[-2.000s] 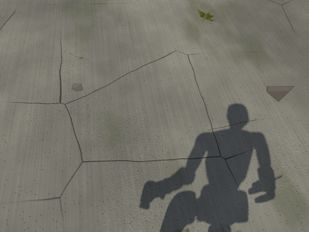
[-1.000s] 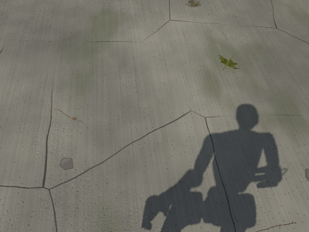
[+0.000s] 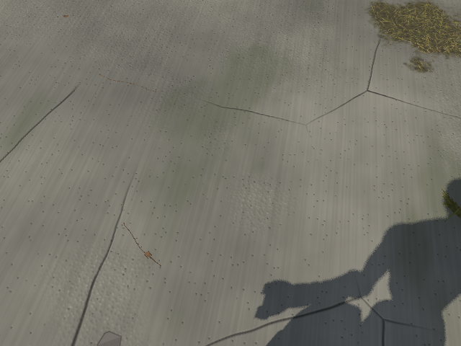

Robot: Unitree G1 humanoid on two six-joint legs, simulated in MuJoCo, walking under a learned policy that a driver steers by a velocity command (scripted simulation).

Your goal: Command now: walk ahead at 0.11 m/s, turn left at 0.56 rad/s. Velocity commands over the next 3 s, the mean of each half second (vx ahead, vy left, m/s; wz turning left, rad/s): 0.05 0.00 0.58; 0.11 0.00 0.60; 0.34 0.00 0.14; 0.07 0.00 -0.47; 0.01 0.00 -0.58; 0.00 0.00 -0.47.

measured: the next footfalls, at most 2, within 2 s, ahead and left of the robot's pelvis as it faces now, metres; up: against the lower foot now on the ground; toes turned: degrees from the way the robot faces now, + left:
right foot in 0.40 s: +0.16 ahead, -0.15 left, +0.00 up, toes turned +20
left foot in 0.82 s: +0.03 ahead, +0.09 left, +0.00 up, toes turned +31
